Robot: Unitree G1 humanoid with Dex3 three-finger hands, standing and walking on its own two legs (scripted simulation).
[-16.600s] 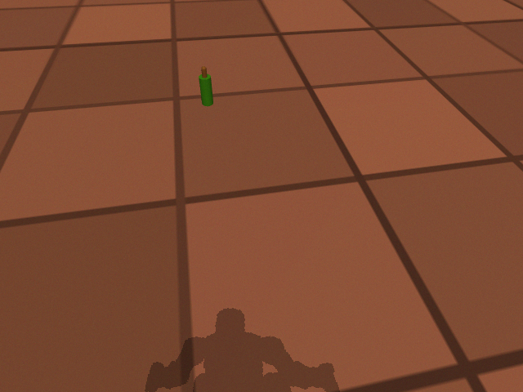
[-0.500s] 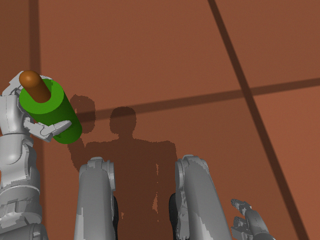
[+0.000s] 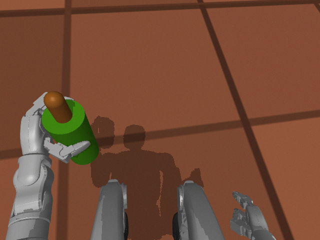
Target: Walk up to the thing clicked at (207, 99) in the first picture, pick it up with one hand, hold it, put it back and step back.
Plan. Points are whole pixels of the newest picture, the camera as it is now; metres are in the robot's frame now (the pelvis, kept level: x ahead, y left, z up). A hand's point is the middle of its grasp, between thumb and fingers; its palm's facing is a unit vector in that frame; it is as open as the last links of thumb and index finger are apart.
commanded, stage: lift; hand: left
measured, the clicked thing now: (72, 130) +0.37 +0.20 +0.01
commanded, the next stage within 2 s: hold in 1.28 s
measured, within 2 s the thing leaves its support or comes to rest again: neither
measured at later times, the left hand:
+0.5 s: hand (42, 103) +0.36 +0.20 +0.14, palm faces +0.14 -0.99 -0.03, open 11.2 cm
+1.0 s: hand (34, 84) +0.36 +0.19 +0.19, palm faces +0.13 -0.99 -0.02, open 11.2 cm
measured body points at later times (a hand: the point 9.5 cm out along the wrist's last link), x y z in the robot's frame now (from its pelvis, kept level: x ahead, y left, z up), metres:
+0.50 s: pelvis +0.03 +0.01 +0.11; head +0.12 +0.03 +0.55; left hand +0.35 +0.26 +0.15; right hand +0.17 -0.23 +0.01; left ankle +0.07 +0.13 -0.52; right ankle +0.05 -0.13 -0.52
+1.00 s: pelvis +0.04 +0.00 +0.16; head +0.11 +0.02 +0.60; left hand +0.35 +0.24 +0.20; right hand +0.18 -0.23 +0.05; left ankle +0.07 +0.13 -0.52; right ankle +0.05 -0.13 -0.52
